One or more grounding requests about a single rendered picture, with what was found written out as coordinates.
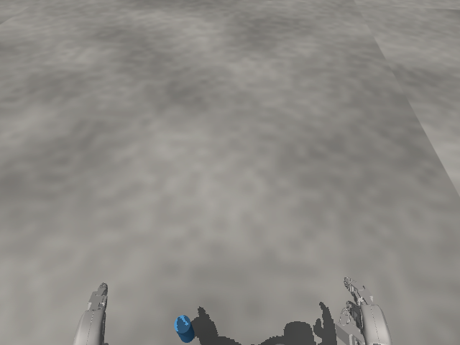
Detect right robot hand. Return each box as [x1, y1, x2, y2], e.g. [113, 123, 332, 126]
[335, 277, 392, 345]

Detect left robot hand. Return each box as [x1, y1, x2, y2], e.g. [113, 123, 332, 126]
[73, 283, 109, 345]

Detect can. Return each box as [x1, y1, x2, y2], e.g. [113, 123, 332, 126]
[174, 316, 195, 343]

